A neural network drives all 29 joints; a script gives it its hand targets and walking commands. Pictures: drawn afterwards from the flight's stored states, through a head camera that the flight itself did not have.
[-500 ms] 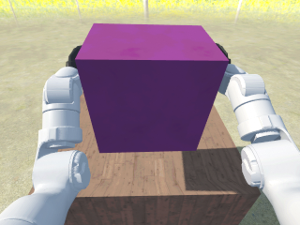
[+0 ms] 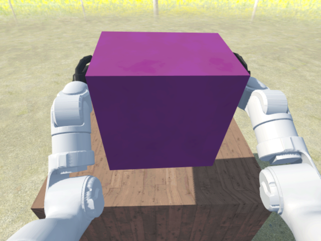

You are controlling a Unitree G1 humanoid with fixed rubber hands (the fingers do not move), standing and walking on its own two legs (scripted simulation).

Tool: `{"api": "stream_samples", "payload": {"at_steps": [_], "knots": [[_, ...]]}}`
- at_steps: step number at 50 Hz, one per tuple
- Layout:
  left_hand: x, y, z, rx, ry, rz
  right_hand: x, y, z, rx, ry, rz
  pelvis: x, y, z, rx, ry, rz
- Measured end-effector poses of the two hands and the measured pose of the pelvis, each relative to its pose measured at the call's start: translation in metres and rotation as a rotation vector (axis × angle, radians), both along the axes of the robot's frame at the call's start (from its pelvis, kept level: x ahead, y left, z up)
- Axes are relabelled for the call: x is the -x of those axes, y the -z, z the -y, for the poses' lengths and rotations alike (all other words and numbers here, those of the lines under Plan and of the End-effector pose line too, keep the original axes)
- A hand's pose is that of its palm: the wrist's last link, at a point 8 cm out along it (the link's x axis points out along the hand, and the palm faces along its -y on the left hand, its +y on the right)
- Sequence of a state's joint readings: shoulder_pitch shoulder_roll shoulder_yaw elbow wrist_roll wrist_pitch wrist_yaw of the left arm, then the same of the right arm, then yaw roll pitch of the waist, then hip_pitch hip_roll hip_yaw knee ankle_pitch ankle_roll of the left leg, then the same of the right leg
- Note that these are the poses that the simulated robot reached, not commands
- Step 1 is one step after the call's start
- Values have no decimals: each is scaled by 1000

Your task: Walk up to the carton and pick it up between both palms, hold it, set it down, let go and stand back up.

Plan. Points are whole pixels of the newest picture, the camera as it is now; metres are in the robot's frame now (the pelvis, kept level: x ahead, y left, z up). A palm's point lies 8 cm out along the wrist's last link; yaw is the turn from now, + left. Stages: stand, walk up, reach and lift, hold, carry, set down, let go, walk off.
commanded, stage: hold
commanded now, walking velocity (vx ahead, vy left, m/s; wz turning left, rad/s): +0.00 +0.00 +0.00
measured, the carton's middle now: (161, 104) +0.37 +0.01 +0.21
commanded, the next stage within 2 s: none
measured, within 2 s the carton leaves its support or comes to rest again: neither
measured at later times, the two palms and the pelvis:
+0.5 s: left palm (77, 78) +0.38 +0.20 +0.28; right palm (236, 73) +0.38 -0.17 +0.28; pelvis +0.01 +0.00 +0.00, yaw +0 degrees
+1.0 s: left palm (82, 85) +0.36 +0.18 +0.27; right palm (242, 81) +0.37 -0.18 +0.27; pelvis +0.00 +0.00 +0.00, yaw +0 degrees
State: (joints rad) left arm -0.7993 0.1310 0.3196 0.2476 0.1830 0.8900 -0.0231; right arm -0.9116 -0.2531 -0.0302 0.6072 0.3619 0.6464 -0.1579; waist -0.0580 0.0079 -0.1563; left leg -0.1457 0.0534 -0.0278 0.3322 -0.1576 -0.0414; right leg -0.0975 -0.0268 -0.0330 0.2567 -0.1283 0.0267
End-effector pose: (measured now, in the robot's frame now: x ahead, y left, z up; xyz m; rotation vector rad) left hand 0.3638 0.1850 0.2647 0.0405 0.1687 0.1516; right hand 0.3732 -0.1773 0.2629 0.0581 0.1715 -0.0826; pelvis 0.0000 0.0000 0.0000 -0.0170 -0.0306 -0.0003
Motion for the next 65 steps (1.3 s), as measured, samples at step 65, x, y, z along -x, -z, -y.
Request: {"api": "stream_samples", "payload": {"at_steps": [65], "knots": [[-5,-24,-10,-3,14,1,-2,-24,-9,39,4,-3,1,0,2,-3,-1,0]]}}
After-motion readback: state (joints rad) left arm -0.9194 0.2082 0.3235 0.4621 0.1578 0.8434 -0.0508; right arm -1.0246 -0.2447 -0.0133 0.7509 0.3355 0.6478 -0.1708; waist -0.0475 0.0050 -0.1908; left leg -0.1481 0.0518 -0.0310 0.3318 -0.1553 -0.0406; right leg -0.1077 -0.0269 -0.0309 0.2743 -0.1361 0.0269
